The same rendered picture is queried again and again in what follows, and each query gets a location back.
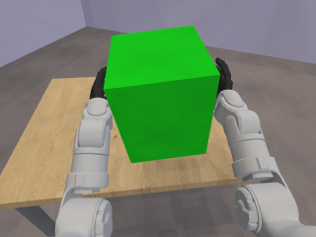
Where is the robot right hand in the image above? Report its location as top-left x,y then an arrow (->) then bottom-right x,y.
215,57 -> 233,98

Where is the left robot forearm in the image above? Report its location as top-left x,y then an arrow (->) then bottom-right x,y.
54,98 -> 113,235

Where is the table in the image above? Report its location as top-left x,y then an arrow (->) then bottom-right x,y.
0,77 -> 246,237

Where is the carton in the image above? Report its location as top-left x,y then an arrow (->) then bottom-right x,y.
103,26 -> 220,163

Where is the robot left hand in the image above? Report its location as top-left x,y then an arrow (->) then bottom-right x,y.
89,66 -> 108,100

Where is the robot left upper arm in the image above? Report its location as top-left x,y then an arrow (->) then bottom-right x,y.
55,197 -> 113,237

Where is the robot right upper arm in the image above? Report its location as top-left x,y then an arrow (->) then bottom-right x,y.
234,182 -> 316,237

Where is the right robot forearm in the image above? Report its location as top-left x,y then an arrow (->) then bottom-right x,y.
213,89 -> 299,219

